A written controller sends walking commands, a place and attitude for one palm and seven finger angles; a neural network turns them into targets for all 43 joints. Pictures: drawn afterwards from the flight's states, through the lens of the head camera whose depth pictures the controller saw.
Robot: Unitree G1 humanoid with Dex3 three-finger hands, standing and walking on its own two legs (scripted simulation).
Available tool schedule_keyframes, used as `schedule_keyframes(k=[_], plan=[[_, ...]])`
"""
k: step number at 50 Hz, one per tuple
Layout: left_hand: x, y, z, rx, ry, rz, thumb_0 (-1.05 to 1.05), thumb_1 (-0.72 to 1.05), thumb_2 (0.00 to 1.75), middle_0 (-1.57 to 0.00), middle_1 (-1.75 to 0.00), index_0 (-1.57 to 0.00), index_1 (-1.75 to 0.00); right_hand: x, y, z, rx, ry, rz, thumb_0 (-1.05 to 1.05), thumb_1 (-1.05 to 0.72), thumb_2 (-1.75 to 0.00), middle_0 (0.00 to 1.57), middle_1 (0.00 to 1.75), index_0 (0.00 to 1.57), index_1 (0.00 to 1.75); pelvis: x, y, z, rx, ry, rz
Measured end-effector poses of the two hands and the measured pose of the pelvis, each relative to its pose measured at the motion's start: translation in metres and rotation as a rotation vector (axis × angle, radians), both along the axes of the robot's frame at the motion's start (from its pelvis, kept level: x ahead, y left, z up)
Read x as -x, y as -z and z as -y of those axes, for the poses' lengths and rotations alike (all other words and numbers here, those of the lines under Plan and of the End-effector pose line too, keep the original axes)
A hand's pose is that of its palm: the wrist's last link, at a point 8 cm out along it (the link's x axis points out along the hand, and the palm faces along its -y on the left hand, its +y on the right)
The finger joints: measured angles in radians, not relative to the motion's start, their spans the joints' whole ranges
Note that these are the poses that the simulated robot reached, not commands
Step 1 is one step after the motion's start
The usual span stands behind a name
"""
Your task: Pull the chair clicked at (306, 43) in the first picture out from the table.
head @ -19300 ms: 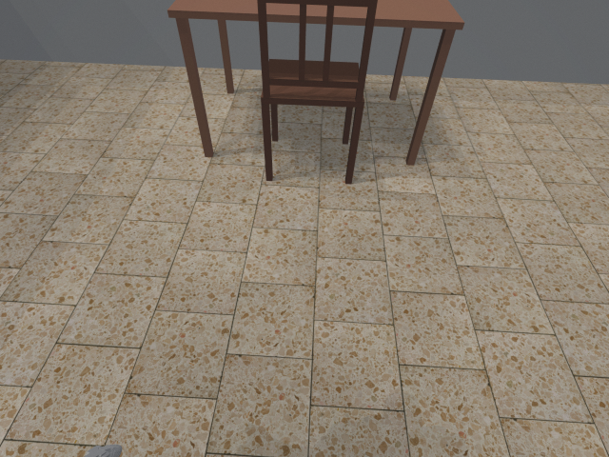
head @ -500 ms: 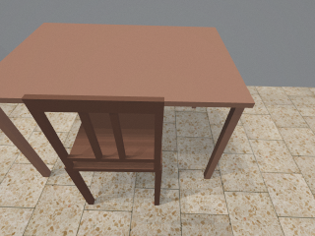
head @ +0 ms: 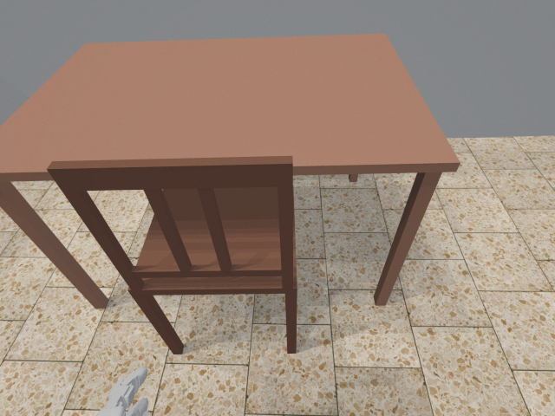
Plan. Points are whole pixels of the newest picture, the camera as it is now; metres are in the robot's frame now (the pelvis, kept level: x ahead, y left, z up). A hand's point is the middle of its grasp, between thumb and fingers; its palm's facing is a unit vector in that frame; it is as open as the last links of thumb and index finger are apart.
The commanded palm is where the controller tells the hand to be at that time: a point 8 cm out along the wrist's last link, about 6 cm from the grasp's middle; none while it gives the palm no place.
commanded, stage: raise the hand toward the chair's back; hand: left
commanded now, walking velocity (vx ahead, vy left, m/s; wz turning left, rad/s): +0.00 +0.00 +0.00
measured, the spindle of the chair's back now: (171, 232) +0.49 +0.25 -0.08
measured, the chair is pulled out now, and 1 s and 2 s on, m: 0.00 0.00 0.00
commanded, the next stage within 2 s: aim the fingers beside a spindle in 1.92 s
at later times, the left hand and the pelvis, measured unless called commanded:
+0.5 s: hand (174, 392) +0.17 +0.16 -0.04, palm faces +0.01 -1.00 -0.04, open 11.5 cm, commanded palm +0.16 +0.22 -0.04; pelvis -0.03 -0.01 -0.10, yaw +1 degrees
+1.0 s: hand (160, 363) +0.21 +0.19 -0.03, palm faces +0.02 -1.00 -0.05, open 15.6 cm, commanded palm +0.19 +0.25 -0.03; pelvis -0.01 +0.01 -0.08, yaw +0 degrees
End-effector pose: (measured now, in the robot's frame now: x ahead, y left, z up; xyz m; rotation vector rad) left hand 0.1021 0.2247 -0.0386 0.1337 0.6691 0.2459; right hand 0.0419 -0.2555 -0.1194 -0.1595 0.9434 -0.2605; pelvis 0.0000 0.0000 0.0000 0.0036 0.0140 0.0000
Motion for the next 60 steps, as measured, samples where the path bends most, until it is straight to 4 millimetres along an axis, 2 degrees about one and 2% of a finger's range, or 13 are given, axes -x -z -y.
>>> schedule_keyframes(k=[4,7,10,14,17,21,26,31,35,38,46,54,60], plan=[[-0.071,-0.033,0.031,0.1,0.144,0.453,0.05,0.84,0.84,-0.18,-0.28,-0.18,-0.28,-0.058,-0.016,0.022,0.093,-0.071,0.237,0.02,-0.92,-0.9,0.2,0.3,0.2,0.3,0.011,0.021,-0.001,-0.007,0.001,-0.089],[-0.093,-0.033,0.049,0.183,0.241,0.7,0.04,0.76,0.82,-0.18,-0.27,-0.18,-0.27,-0.099,-0.027,0.027,0.13,-0.13,0.357,0.02,-0.91,-0.9,0.2,0.3,0.2,0.3,0.016,0.043,0.002,-0.013,0.017,-0.156],[-0.086,-0.014,0.053,0.199,0.276,0.74,0.02,0.68,0.79,-0.17,-0.26,-0.18,-0.26,-0.135,-0.031,0.022,0.136,-0.18,0.435,0.01,-0.91,-0.9,0.2,0.3,0.2,0.3,0.018,0.064,0.005,-0.013,0.023,-0.188],[-0.055,0.018,0.041,0.179,0.232,0.583,0.02,0.57,0.75,-0.17,-0.25,-0.17,-0.25,-0.17,-0.027,-0.001,0.095,-0.236,0.486,0.01,-0.91,-0.9,0.2,0.3,0.2,0.3,0.018,0.08,0.007,-0.003,0.012,-0.208],[-0.034,0.02,0.023,0.121,0.172,0.539,0.02,0.5,0.72,-0.16,-0.24,-0.17,-0.24,-0.183,-0.016,-0.024,0.052,-0.283,0.488,0.01,-0.91,-0.9,0.2,0.3,0.2,0.3,0.017,0.086,0.008,0.016,-0.001,-0.224],[-0.03,0.001,0.008,0.059,0.16,0.641,0.02,0.4,0.68,-0.15,-0.22,-0.16,-0.22,-0.18,0.011,-0.051,-0.009,-0.337,0.44,0.01,-0.9,-0.9,0.2,0.3,0.2,0.3,0.021,0.093,0.008,0.043,-0.02,-0.248],[-0.057,-0.002,0.015,0.101,0.272,0.674,0.01,0.28,0.63,-0.13,-0.2,-0.14,-0.2,-0.15,0.046,-0.064,-0.067,-0.314,0.323,0.01,-0.9,-0.9,0.21,0.3,0.2,0.3,0.026,0.099,0.005,0.053,-0.022,-0.272],[-0.074,0.007,0.015,0.144,0.29,0.55,0.01,0.16,0.58,-0.13,-0.18,-0.13,-0.18,-0.111,0.056,-0.051,-0.067,-0.195,0.21,0.01,-0.9,-0.9,0.21,0.3,0.21,0.3,0.024,0.091,0.002,0.043,-0.006,-0.271],[-0.077,-0.001,0.004,0.111,0.235,0.551,0.01,0.07,0.54,-0.12,-0.17,-0.12,-0.17,-0.088,0.05,-0.032,-0.021,-0.129,0.161,0.01,-0.9,-0.9,0.21,0.3,0.21,0.3,0.02,0.083,-0.001,0.037,0.002,-0.268],[-0.078,-0.008,-0.004,0.084,0.22,0.588,0.01,0.0,0.51,-0.11,-0.16,-0.12,-0.16,-0.081,0.044,-0.018,0.022,-0.113,0.145,0.01,-0.9,-0.9,0.21,0.3,0.2,0.3,0.018,0.081,-0.003,0.036,0.001,-0.269],[-0.085,-0.003,-0.011,0.096,0.25,0.591,0.0,-0.19,0.43,-0.09,-0.13,-0.1,-0.13,-0.094,0.028,-0.002,0.092,-0.113,0.184,0.01,-0.9,-0.9,0.2,0.3,0.2,0.3,0.013,0.078,-0.007,0.039,0.001,-0.271],[-0.091,-0.013,-0.022,0.077,0.228,0.627,0.0,-0.37,0.36,-0.08,-0.1,-0.08,-0.1,-0.126,0.016,-0.023,0.06,-0.17,0.257,0.01,-0.9,-0.9,0.2,0.3,0.2,0.3,0.009,0.073,-0.009,0.045,-0.006,-0.263],[-0.096,-0.014,-0.03,0.079,0.236,0.612,0.0,-0.46,0.32,-0.07,-0.09,-0.07,-0.09,-0.139,0.015,-0.04,0.022,-0.211,0.273,0.01,-0.9,-0.9,0.2,0.3,0.2,0.3,0.006,0.071,-0.011,0.049,-0.011,-0.259]])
